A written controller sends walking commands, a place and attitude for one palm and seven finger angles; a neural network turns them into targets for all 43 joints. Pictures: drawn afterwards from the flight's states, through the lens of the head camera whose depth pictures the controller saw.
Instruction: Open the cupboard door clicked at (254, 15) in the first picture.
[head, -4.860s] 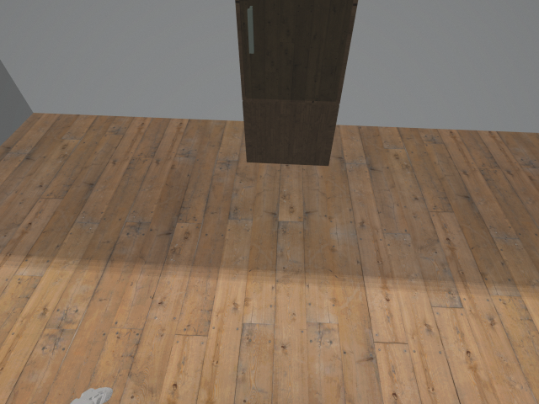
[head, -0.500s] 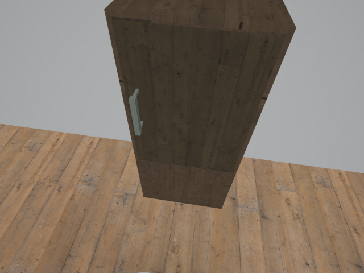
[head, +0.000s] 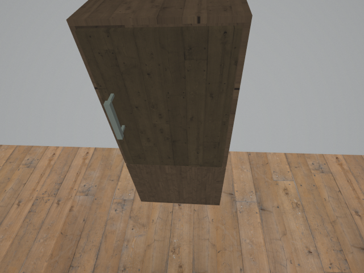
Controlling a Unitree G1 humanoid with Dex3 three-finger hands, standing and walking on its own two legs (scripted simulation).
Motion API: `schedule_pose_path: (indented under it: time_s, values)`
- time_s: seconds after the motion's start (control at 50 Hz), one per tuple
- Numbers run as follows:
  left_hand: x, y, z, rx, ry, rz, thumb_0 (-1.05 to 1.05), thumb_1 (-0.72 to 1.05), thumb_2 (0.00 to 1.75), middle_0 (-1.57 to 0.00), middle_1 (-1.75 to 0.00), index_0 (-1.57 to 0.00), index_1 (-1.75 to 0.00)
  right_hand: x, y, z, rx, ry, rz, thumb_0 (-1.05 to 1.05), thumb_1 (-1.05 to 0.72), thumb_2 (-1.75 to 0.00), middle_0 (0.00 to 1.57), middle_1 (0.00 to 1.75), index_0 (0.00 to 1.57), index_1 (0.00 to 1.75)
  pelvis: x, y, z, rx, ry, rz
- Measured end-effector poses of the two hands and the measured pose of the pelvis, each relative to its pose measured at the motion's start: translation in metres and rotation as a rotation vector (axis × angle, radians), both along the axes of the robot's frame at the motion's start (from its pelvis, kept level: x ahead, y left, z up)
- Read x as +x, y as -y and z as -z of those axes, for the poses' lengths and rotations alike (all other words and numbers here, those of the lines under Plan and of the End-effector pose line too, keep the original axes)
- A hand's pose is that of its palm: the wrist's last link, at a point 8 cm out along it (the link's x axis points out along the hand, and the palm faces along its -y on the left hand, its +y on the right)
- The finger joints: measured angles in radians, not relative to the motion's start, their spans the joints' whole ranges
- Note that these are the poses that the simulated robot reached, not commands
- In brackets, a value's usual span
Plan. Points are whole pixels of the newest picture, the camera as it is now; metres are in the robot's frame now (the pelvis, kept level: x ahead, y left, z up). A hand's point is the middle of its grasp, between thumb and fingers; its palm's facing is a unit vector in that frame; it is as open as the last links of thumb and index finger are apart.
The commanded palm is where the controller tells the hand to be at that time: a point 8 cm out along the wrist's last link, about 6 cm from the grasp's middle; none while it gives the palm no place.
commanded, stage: come to a stop and stand still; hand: left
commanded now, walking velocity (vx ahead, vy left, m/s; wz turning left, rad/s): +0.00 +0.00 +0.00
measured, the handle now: (116, 117) +0.59 +0.26 -0.02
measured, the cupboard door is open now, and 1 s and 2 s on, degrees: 0 0 0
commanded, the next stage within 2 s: look again from close up in 0.46 s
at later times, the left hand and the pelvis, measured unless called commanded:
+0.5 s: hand out of the picture -0.03 +0.15 -0.16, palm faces +0.05 -0.98 -0.18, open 7.3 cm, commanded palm none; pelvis -0.02 -0.02 +0.01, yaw +0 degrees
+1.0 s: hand out of the picture -0.01 +0.19 -0.16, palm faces +0.04 -0.97 -0.22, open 7.4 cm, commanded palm none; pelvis -0.02 +0.02 +0.01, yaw +0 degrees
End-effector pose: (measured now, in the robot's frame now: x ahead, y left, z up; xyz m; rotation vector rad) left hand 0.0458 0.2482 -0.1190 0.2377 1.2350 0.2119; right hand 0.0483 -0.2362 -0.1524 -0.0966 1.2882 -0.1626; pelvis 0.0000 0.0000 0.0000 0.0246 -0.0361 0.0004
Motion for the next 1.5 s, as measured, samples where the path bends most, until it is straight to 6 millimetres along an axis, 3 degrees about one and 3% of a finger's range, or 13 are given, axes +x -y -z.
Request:
schedule_pose_path:
  time_s: [0.1, 0.24, 0.4, 0.54, 0.66, 0.84, 0.96, 1.36, 1.5]
  values:
    - [-0.008, 0.029, -0.001, -0.046, -0.021, 0.006, 0.0, 0.91, 0.9, -0.2, -0.3, -0.2, -0.3, -0.039, 0.013, -0.006, -0.002, -0.074, 0.017, 0.0, -0.92, -0.9, 0.2, 0.3, 0.2, 0.3, -0.004, 0.013, -0.008, -0.001, -0.017, -0.002]
    - [-0.023, 0.041, 0.013, -0.088, -0.044, -0.033, 0.01, 0.93, 0.9, -0.2, -0.3, -0.21, -0.3, -0.086, 0.009, -0.009, -0.015, -0.189, 0.001, 0.0, -0.91, -0.9, 0.2, 0.3, 0.2, 0.3, -0.013, 0.022, -0.006, -0.034, -0.032, -0.022]
    - [-0.058, 0.047, 0.013, -0.103, -0.114, -0.056, 0.0, 0.93, 0.9, -0.2, -0.3, -0.2, -0.3, -0.108, -0.008, -0.014, 0.027, -0.218, -0.004, 0.0, -0.91, -0.9, 0.2, 0.3, 0.2, 0.3, -0.02, 0.026, -0.012, -0.022, -0.013, -0.012]
    - [-0.086, 0.055, 0.015, -0.127, -0.18, -0.067, 0.01, 0.91, 0.9, -0.2, -0.3, -0.2, -0.3, -0.111, -0.017, -0.014, 0.039, -0.202, 0.003, 0.0, -0.91, -0.9, 0.2, 0.3, 0.2, 0.3, -0.024, 0.022, -0.012, -0.022, -0.018, -0.004]
    - [-0.098, 0.052, 0.019, -0.128, -0.18, -0.043, 0.01, 0.9, 0.9, -0.2, -0.3, -0.2, -0.3, -0.107, -0.021, -0.008, 0.032, -0.15, 0.005, 0.0, -0.91, -0.9, 0.2, 0.3, 0.2, 0.3, -0.029, 0.009, -0.006, -0.038, -0.027, -0.003]
    - [-0.077, 0.02, 0.013, -0.092, -0.117, -0.033, 0.01, 0.91, 0.9, -0.2, -0.3, -0.2, -0.3, -0.099, -0.049, -0.004, 0.064, -0.094, -0.015, 0.0, -0.91, -0.9, 0.2, 0.3, 0.2, 0.3, -0.023, -0.009, -0.006, -0.013, -0.022, -0.005]
    - [-0.065, 0.01, 0.007, -0.076, -0.095, -0.031, 0.01, 0.91, 0.9, -0.2, -0.3, -0.2, -0.3, -0.088, -0.059, -0.004, 0.083, -0.092, -0.036, 0.0, -0.91, -0.9, 0.2, 0.3, 0.2, 0.3, -0.019, -0.014, -0.008, -0.009, -0.019, -0.005]
    - [-0.058, 0.02, 0.015, -0.107, -0.149, -0.047, 0.01, 0.91, 0.9, -0.2, -0.3, -0.2, -0.3, -0.064, -0.033, -0.005, 0.016, -0.139, -0.062, 0.0, -0.91, -0.9, 0.2, 0.3, 0.2, 0.3, 0.0, -0.012, -0.005, -0.014, -0.017, -0.005]
    - [-0.051, 0.008, 0.023, -0.122, -0.155, -0.079, 0.01, 0.9, 0.9, -0.2, -0.3, -0.2, -0.3, -0.053, -0.037, -0.008, -0.011, -0.153, -0.065, 0.0, -0.91, -0.9, 0.2, 0.3, 0.2, 0.3, 0.013, -0.023, -0.001, -0.016, -0.032, -0.011]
